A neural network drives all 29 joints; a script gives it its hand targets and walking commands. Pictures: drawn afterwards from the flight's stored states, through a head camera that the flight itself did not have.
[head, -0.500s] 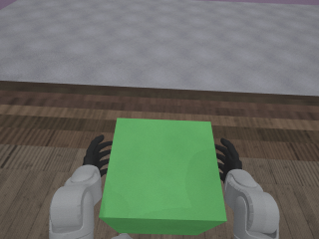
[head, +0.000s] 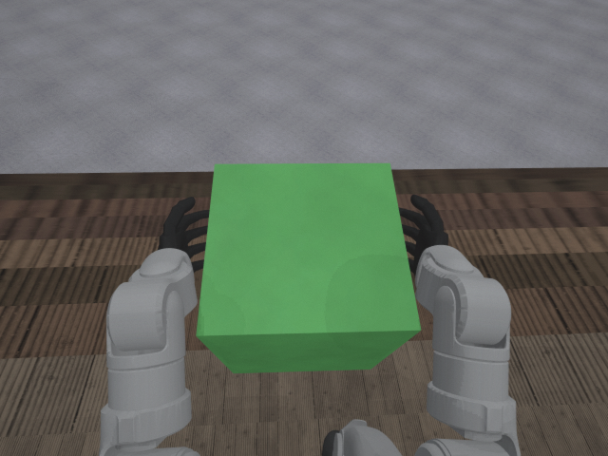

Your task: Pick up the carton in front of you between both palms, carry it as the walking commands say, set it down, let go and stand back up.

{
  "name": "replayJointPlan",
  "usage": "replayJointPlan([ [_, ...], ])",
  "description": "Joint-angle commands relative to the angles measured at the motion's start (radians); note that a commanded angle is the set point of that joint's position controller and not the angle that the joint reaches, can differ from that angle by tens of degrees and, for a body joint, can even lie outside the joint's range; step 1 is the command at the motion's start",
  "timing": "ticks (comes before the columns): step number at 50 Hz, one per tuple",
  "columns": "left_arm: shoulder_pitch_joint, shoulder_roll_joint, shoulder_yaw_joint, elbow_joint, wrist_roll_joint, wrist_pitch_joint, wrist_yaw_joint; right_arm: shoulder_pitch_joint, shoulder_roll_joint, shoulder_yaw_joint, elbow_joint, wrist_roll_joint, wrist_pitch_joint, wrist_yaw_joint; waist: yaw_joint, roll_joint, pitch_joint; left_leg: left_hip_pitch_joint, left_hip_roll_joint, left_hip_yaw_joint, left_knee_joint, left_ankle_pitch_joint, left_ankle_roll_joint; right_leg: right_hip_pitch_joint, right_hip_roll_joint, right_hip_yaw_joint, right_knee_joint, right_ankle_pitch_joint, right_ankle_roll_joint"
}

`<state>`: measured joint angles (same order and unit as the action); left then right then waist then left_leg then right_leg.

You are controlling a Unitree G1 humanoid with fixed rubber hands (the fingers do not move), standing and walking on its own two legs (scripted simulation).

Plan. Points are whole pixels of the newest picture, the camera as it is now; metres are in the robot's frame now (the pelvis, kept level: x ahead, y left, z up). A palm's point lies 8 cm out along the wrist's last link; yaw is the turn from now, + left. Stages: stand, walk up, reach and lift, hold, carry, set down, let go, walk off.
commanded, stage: carry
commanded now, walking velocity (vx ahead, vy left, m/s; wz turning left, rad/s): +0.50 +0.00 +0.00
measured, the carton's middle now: (302, 280) +0.33 -0.01 +0.04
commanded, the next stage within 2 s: none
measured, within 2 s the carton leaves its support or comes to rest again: neither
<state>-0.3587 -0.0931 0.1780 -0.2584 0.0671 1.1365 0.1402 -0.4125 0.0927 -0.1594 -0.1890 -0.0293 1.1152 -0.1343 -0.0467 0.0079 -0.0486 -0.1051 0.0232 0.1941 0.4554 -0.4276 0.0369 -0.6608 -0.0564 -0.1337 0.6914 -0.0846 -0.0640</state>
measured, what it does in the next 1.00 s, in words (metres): goes down: right foot, then left foot 0.12 m lower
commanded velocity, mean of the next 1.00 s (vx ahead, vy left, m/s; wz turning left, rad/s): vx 0.50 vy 0.00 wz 0.00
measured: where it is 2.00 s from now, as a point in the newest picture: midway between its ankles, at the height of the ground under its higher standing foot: (266, 242)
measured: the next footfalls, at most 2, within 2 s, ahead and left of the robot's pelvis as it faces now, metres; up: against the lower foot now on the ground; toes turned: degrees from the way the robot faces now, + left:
right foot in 0.06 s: +0.23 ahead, -0.09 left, +0.00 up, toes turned -7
left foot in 0.64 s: +0.57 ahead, +0.07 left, -0.12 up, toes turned +0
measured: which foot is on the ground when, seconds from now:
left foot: down 0.00-0.08, up 0.10-0.62, down 0.64-1.00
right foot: up 0.00-0.04, down 0.06-0.66, up 0.68-1.00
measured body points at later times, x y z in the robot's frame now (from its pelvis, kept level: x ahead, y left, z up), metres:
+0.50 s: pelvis +0.31 -0.02 -0.03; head +0.35 -0.01 +0.42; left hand +0.65 +0.14 +0.08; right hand +0.66 -0.16 +0.08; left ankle +0.42 +0.11 -0.71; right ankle +0.19 -0.08 -0.73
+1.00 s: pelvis +0.63 +0.07 -0.17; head +0.69 +0.07 +0.27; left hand +0.97 +0.19 -0.13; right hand +0.95 -0.11 -0.12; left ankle +0.54 +0.07 -0.84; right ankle +0.75 -0.06 -0.85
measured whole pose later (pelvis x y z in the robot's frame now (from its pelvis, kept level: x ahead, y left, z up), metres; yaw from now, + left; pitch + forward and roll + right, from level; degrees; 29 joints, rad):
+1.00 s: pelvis +0.63 +0.07 -0.17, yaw -1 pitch +4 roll -1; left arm -0.31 -0.16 0.26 -0.13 0.08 0.99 0.14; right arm -0.40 0.12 -0.19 0.00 0.02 0.97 -0.15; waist -0.12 0.00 0.05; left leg -0.37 -0.14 0.12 0.96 -0.48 0.19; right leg -0.69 0.01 -0.01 0.86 0.11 -0.07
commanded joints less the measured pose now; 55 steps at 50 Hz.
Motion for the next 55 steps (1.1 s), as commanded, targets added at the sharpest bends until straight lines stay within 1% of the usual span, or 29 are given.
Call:
replayJointPlan([
  [1,-0.614,-0.662,-0.594,0.062,-0.275,-0.01,-0.063,-0.588,0.683,0.585,0.023,0.252,0.008,0.058,0.09,0.072,-0.384,0.019,0.105,-0.011,0.388,0.777,0.024,0.548,0.093,-0.071,-0.178,0.026,-0.054],
  [2,-0.628,-0.643,-0.575,0.076,-0.278,-0.012,-0.063,-0.612,0.692,0.578,0.024,0.255,0.012,0.054,0.126,-0.137,-0.48,-0.24,0.032,-0.039,0.68,0.448,-0.008,0.785,-0.156,0.305,-0.143,0.002,-0.128],
  [3,-0.665,-0.65,-0.572,0.102,-0.29,-0.01,-0.059,-0.617,0.71,0.576,0.028,0.255,0.016,0.054,0.134,-0.329,-0.529,-0.525,-0.092,-0.138,0.915,-0.101,-0.014,0.946,-0.328,0.695,-0.236,0.095,-0.258],
  [4,-0.695,-0.696,-0.58,0.095,-0.315,-0.016,-0.062,-0.656,0.731,0.57,0.034,0.264,0.017,0.055,0.136,-0.275,-0.517,-0.614,-0.054,-0.223,0.996,-0.108,0.014,0.937,-0.305,0.721,-0.26,0.113,-0.264],
  [6,-0.815,-0.831,-0.644,0.025,-0.383,-0.029,-0.098,-0.682,0.829,0.564,0.029,0.252,0.001,0.057,0.117,-0.108,-0.45,-0.631,0.007,-0.244,0.913,-0.019,0.025,0.836,-0.246,0.496,-0.233,0.237,-0.185],
  [8,-0.886,-0.929,-0.697,-0.003,-0.433,-0.046,-0.128,-0.703,0.877,0.563,0.0,0.236,-0.018,0.067,0.089,-0.069,-0.455,-0.565,0.035,-0.236,0.794,0.04,0.012,0.741,-0.212,0.383,-0.242,0.233,-0.165],
  [13,-0.766,-0.961,-0.725,-0.038,-0.419,-0.064,-0.142,-0.634,0.909,0.637,-0.07,0.236,-0.046,0.085,0.113,-0.095,-0.51,-0.596,0.015,-0.186,0.553,0.031,0.003,0.82,-0.209,0.313,-0.177,0.439,-0.213],
  [16,-0.716,-0.924,-0.743,-0.077,-0.398,-0.063,-0.14,-0.609,0.891,0.674,-0.126,0.243,-0.051,0.09,0.12,-0.113,-0.505,-0.604,-0.002,-0.154,0.506,0.108,0.007,0.829,-0.195,0.264,-0.136,0.525,-0.198],
  [20,-0.671,-0.829,-0.746,-0.061,-0.366,-0.06,-0.132,-0.576,0.814,0.686,-0.114,0.227,-0.037,0.095,0.176,-0.124,-0.41,-0.91,0.036,-0.192,0.474,0.387,0.005,1.047,-0.151,0.282,-0.022,0.441,-0.155],
  [23,-0.619,-0.763,-0.706,0.036,-0.328,-0.041,-0.118,-0.533,0.715,0.627,-0.042,0.195,-0.013,0.091,0.232,-0.039,-0.295,-0.904,0.033,-0.156,0.234,0.633,0.011,0.986,-0.093,0.274,0.067,0.29,-0.128],
  [25,-0.621,-0.733,-0.687,0.093,-0.325,-0.026,-0.111,-0.48,0.639,0.553,0.016,0.155,0.007,0.083,0.187,-0.05,-0.192,-0.476,0.008,-0.079,-0.015,0.828,0.012,0.586,-0.051,0.174,0.027,0.08,-0.091],
  [26,-0.627,-0.722,-0.668,0.114,-0.323,-0.021,-0.11,-0.467,0.612,0.523,0.03,0.145,0.013,0.076,0.139,-0.111,-0.186,-0.264,-0.005,-0.052,0.06,0.913,0.006,0.418,-0.08,0.156,0.051,0.064,-0.069],
  [28,-0.652,-0.739,-0.654,0.174,-0.333,-0.014,-0.112,-0.436,0.599,0.479,0.075,0.11,0.021,0.066,-0.043,-0.16,-0.286,0.043,-0.027,0.015,0.257,0.848,0.031,0.29,-0.104,0.077,0.299,0.245,-0.026],
  [29,-0.691,-0.749,-0.648,0.168,-0.338,-0.016,-0.111,-0.441,0.605,0.468,0.091,0.121,0.022,0.064,-0.136,-0.053,-0.338,0.149,-0.046,0.036,0.181,0.79,0.053,0.292,-0.067,0.01,0.545,0.339,0.003],
  [30,-0.727,-0.752,-0.628,0.178,-0.331,-0.011,-0.105,-0.466,0.617,0.462,0.122,0.131,0.024,0.065,-0.192,0.12,-0.328,0.215,-0.015,-0.045,0.079,0.741,0.092,0.205,0.013,0.011,0.862,0.077,0.037],
  [31,-0.749,-0.764,-0.594,0.181,-0.318,-0.006,-0.093,-0.536,0.629,0.473,0.125,0.169,0.021,0.067,-0.157,0.308,-0.269,0.315,0.113,-0.228,0.142,1.0,0.128,-0.034,0.152,0.032,1.121,-0.623,0.072],
  [32,-0.708,-0.73,-0.542,0.208,-0.277,0.004,-0.077,-0.547,0.655,0.48,0.169,0.189,0.022,0.066,-0.077,0.289,-0.239,0.303,0.227,-0.502,0.153,1.184,0.158,-0.184,0.165,0.098,1.147,-0.593,0.054],
  [33,-0.663,-0.717,-0.481,0.235,-0.242,0.007,-0.058,-0.62,0.685,0.517,0.152,0.235,0.014,0.071,-0.031,0.233,-0.235,0.24,0.271,-0.653,0.13,1.004,0.178,-0.243,0.124,0.157,1.053,-0.508,0.036],
  [34,-0.643,-0.737,-0.451,0.221,-0.215,0.002,-0.045,-0.723,0.757,0.573,0.086,0.308,0.007,0.08,0.0,0.173,-0.308,0.148,0.305,-0.712,0.044,0.596,0.209,-0.171,0.082,0.189,0.951,-0.421,0.029],
  [35,-0.712,-0.763,-0.462,0.184,-0.207,-0.01,-0.035,-0.817,0.834,0.611,0.065,0.369,-0.006,0.097,0.025,0.071,-0.292,0.095,0.299,-0.713,0.033,0.492,0.188,-0.119,0.04,0.202,0.868,-0.388,0.05],
  [37,-0.7,-0.839,-0.495,0.192,-0.218,-0.044,-0.042,-0.843,0.94,0.648,0.024,0.42,-0.043,0.118,0.003,-0.015,-0.338,0.01,0.205,-0.606,0.065,0.624,0.121,0.006,0.047,0.168,0.662,-0.38,0.061],
  [40,-0.748,-0.907,-0.555,0.063,-0.243,-0.109,-0.056,-0.846,1.032,0.709,-0.039,0.452,-0.09,0.126,-0.034,0.011,-0.411,0.111,0.214,-0.604,0.177,0.76,0.181,-0.087,0.029,0.179,0.444,-0.139,0.032],
  [43,-0.632,-0.908,-0.606,0.091,-0.22,-0.144,-0.072,-0.688,1.02,0.712,0.037,0.407,-0.117,0.136,-0.048,0.052,-0.479,0.267,0.15,-0.49,0.32,0.881,0.149,-0.149,0.05,0.152,0.389,0.036,-0.001],
  [47,-0.602,-0.894,-0.67,0.077,-0.21,-0.181,-0.102,-0.545,0.991,0.726,0.079,0.333,-0.156,0.153,-0.078,0.05,-0.379,0.138,0.055,-0.443,0.358,0.563,0.129,-0.123,0.09,0.084,0.088,0.315,-0.012],
  [50,-0.542,-0.872,-0.67,0.096,-0.205,-0.195,-0.115,-0.509,0.978,0.719,0.097,0.307,-0.177,0.157,-0.071,0.033,-0.269,-0.121,-0.046,-0.278,0.426,0.498,0.106,0.232,0.183,-0.064,-0.139,0.504,-0.007],
  [52,-0.556,-0.837,-0.668,0.085,-0.207,-0.197,-0.112,-0.503,0.926,0.709,0.083,0.282,-0.184,0.144,0.036,0.038,-0.304,-0.265,-0.016,-0.197,0.62,0.666,0.06,0.515,0.2,-0.11,-0.057,0.527,-0.022],
  [53,-0.512,-0.802,-0.656,0.104,-0.199,-0.192,-0.105,-0.507,0.882,0.698,0.082,0.271,-0.179,0.132,0.161,-0.033,-0.317,-0.384,-0.011,-0.135,0.878,0.785,0.015,0.671,0.168,-0.069,-0.106,0.468,-0.058],
  [54,-0.485,-0.769,-0.662,0.096,-0.206,-0.187,-0.096,-0.542,0.837,0.678,0.054,0.257,-0.173,0.119,0.281,-0.167,-0.303,-0.511,-0.077,-0.076,1.237,0.383,-0.036,0.77,0.043,0.076,-0.233,0.501,-0.144],
  [55,-0.481,-0.732,-0.654,0.115,-0.217,-0.177,-0.085,-0.503,0.806,0.647,0.054,0.233,-0.16,0.101,0.235,-0.266,-0.289,-0.785,-0.161,-0.145,1.287,-0.259,-0.024,0.945,-0.078,0.324,-0.146,0.671,-0.197],
])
